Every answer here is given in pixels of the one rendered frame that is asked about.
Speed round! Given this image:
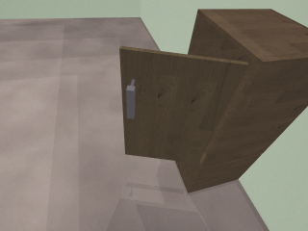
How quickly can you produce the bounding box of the handle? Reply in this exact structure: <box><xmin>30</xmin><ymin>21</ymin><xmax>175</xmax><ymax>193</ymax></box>
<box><xmin>126</xmin><ymin>79</ymin><xmax>136</xmax><ymax>119</ymax></box>

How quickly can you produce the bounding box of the cupboard door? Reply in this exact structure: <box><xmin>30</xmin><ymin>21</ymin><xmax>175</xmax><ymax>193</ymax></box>
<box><xmin>119</xmin><ymin>46</ymin><xmax>249</xmax><ymax>164</ymax></box>

